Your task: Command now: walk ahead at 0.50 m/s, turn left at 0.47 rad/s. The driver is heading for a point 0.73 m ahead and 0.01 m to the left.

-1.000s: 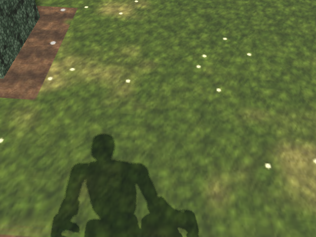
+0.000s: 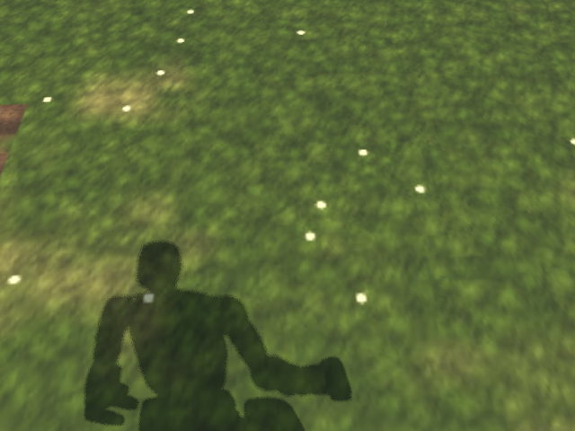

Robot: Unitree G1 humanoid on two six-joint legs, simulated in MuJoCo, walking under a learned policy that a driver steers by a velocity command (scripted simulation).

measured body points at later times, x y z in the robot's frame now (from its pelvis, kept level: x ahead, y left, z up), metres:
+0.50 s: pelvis +0.30 -0.05 +0.01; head +0.32 -0.06 +0.46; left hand +0.39 +0.23 -0.09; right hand +0.42 -0.31 -0.12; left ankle +0.20 +0.07 -0.64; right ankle +0.36 -0.14 -0.73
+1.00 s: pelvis +0.55 +0.04 +0.00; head +0.59 +0.06 +0.45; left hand +0.57 +0.33 -0.13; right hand +0.76 -0.19 -0.09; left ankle +0.61 +0.14 -0.73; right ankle +0.46 -0.12 -0.64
